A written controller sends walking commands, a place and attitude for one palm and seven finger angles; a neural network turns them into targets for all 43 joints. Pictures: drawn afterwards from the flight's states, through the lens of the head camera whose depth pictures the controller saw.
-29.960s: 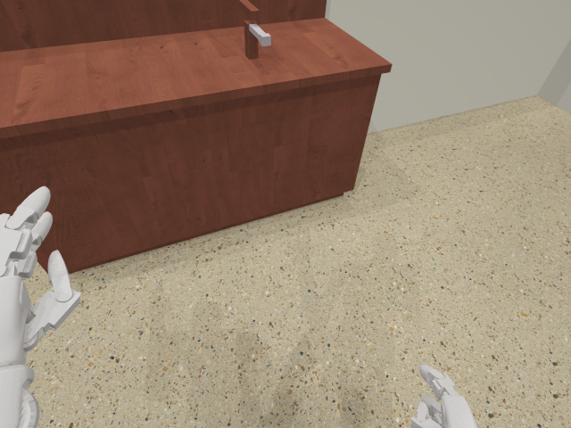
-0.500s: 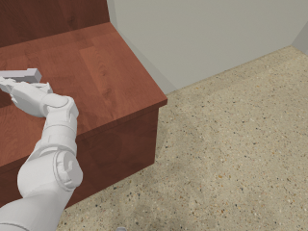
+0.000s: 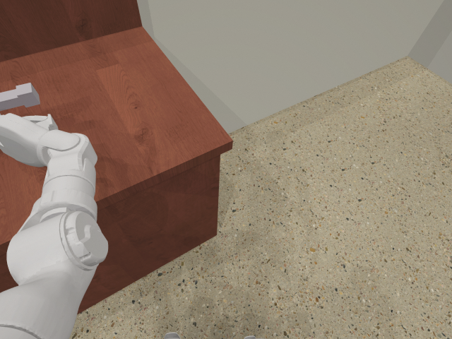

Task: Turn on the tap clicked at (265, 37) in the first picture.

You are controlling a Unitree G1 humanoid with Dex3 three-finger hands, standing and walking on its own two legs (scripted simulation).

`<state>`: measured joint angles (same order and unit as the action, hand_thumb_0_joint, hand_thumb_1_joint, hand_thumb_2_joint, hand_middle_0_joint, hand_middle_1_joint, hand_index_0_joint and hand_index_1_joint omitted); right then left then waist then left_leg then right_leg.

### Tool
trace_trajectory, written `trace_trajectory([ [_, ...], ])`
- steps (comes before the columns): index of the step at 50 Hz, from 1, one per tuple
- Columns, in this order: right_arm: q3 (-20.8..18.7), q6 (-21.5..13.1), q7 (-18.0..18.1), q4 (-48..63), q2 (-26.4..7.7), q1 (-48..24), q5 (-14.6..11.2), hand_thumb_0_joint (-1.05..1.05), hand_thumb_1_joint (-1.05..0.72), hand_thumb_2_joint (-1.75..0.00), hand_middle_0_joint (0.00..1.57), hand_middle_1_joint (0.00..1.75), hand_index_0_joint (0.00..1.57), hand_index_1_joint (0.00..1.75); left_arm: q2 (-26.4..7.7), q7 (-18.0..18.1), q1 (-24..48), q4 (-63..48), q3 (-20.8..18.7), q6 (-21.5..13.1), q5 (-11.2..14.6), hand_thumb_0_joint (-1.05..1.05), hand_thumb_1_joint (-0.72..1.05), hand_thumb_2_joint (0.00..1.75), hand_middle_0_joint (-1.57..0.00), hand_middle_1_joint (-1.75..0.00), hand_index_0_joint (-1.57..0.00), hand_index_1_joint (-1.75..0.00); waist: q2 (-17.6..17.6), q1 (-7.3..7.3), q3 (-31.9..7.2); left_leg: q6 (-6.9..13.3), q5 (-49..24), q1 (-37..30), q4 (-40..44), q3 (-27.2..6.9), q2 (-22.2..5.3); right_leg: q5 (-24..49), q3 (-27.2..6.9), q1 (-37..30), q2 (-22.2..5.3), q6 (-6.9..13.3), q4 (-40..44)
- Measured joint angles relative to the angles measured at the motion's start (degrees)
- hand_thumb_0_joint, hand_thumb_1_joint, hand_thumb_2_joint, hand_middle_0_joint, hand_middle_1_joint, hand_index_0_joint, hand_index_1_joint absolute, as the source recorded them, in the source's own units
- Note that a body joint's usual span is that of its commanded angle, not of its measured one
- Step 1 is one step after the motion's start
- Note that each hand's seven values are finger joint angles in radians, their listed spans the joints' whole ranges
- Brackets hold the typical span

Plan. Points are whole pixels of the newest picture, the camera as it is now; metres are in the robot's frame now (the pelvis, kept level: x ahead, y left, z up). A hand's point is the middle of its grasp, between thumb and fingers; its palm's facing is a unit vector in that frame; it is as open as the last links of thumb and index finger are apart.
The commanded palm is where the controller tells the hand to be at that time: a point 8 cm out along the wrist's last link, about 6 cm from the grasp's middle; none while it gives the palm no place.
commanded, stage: lift the hand up off the lever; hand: left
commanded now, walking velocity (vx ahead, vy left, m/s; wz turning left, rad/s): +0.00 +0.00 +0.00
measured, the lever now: (28, 95) +0.56 +0.31 +0.11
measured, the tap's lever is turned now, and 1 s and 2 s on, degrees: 85 85 85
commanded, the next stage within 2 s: none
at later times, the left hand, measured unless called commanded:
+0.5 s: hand (40, 110) +0.50 +0.27 +0.13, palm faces +0.85 -0.50 -0.13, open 7.8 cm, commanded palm +0.44 +0.27 +0.14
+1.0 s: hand (33, 107) +0.48 +0.26 +0.15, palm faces +0.85 -0.50 -0.14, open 7.8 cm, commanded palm +0.43 +0.27 +0.16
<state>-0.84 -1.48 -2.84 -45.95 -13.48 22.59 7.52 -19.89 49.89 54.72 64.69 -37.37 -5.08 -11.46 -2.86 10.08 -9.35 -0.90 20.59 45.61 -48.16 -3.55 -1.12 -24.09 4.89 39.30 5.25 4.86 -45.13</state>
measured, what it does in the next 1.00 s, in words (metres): stands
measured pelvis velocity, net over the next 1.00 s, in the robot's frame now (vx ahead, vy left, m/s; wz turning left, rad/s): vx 0.01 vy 0.01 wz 0.02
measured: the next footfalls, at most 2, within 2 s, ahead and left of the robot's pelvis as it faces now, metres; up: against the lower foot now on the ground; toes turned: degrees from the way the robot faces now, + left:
none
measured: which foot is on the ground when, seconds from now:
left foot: down 0.00-1.00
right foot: down 0.00-1.00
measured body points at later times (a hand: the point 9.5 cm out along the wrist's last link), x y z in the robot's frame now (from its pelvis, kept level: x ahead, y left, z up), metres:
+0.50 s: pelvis +0.01 +0.02 +0.01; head +0.07 +0.02 +0.46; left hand +0.45 +0.29 +0.14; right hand +0.03 -0.24 -0.13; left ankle +0.02 +0.13 -0.70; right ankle -0.03 -0.06 -0.70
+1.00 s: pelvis +0.01 +0.01 +0.02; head +0.05 +0.01 +0.47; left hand +0.43 +0.28 +0.16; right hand +0.04 -0.24 -0.12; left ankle +0.02 +0.13 -0.70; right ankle -0.03 -0.06 -0.70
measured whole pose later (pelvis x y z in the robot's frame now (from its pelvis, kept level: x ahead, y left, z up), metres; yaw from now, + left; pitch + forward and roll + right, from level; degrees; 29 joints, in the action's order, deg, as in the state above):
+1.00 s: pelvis +0.01 +0.01 +0.02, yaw +1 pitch +12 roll -1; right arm -1.8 -1.0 -2.1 -48.2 -13.5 18.8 6.2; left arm -13.1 49.3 52.2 55.8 -30.8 4.2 -8.5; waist -3.0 6.1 -8.3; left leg 0.0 18.9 34.8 -41.5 -3.2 0.5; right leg -22.6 4.4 28.3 3.7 3.7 -38.5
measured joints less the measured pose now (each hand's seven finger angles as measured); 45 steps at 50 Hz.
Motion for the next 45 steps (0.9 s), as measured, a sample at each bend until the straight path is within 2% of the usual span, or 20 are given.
trace_trajectory([
  [5, -0.2, 0.1, -0.1, -0.3, 0.0, 0.1, -0.1, 0.00, -0.91, -0.90, 0.20, 0.30, 0.20, 0.30, 0.9, -0.4, -1.3, -1.7, 0.2, 0.2, 0.2, 0.02, 0.90, 0.90, -0.15, -0.15, -0.11, -0.14, 0.0, -0.25, 0.1, 0.2, 0.1, -1.5, 0.6, 0.2, 0.1, 0.1, -0.3, -1.5, -0.1, -0.2, 0.8],
  [8, -0.3, 0.0, -0.2, -0.5, 0.1, -0.1, -0.1, 0.00, -0.91, -0.90, 0.20, 0.30, 0.20, 0.30, 1.0, -0.6, -1.4, -2.8, 1.6, -0.1, 0.0, 0.02, 0.90, 0.90, -0.15, -0.15, -0.13, -0.15, -0.1, -0.59, 0.2, 0.3, 0.1, -2.4, 0.9, 0.3, 0.2, 0.0, -0.3, -2.5, -0.2, -0.4, 1.2],
  [12, -0.3, 0.4, -0.3, -0.7, 0.1, -0.5, -0.5, 0.00, -0.91, -0.90, 0.20, 0.30, 0.20, 0.30, 0.9, -1.5, -0.5, -1.7, 4.2, 0.9, 1.1, 0.02, 0.90, 0.90, -0.15, -0.15, -0.14, -0.15, -0.3, -1.25, 0.2, 0.6, -0.1, -3.8, 1.9, 0.2, 0.7, 0.1, -0.3, -4.0, -0.7, -0.7, 2.2],
  [16, -0.3, 0.7, -0.4, -0.5, -0.1, -0.9, -0.7, 0.00, -0.91, -0.90, 0.20, 0.30, 0.20, 0.30, 1.7, -1.7, -0.1, -0.9, 4.4, 2.3, 2.3, 0.02, 0.90, 0.90, -0.15, -0.15, -0.15, -0.15, -0.3, -1.94, -0.1, 0.9, -0.4, -4.9, 3.1, 0.3, 1.1, 0.4, -0.4, -5.2, -1.0, -1.0, 3.4],
  [28, -0.9, 1.0, -0.6, -0.5, 0.3, -2.9, -0.5, 0.00, -0.91, -0.90, 0.20, 0.30, 0.20, 0.30, 5.9, -0.2, -1.9, -6.2, 5.3, 3.6, 2.0, 0.02, 0.90, 0.90, -0.15, -0.15, -0.15, -0.15, -0.1, -3.06, 0.2, 1.2, -0.2, -6.6, 3.9, 0.7, 1.5, 0.3, -0.8, -6.9, -1.5, -1.5, 4.2],
  [38, -0.9, 1.3, 0.1, -0.8, 0.5, -2.9, -0.8, 0.00, -0.91, -0.90, 0.20, 0.30, 0.20, 0.30, 5.8, -0.7, -3.3, -9.0, 4.9, 6.4, 2.3, 0.02, 0.90, 0.90, -0.15, -0.15, -0.15, -0.15, -0.1, -3.48, 0.4, 1.2, -0.5, -8.8, 5.2, 1.0, 1.5, 0.6, -1.1, -9.0, -1.5, -1.5, 5.4],
  [45, -1.1, 1.0, 0.3, -1.9, 0.2, -2.8, -1.3, 0.00, -0.91, -0.90, 0.20, 0.30, 0.20, 0.30, 6.7, -1.1, -4.1, -10.9, 7.3, 8.0, 3.2, 0.02, 0.90, 0.90, -0.15, -0.15, -0.15, -0.15, -0.2, -4.17, 0.8, 1.0, -1.1, -10.7, 6.3, 0.6, 1.6, 1.1, -0.8, -10.9, -1.6, -1.3, 6.6],
])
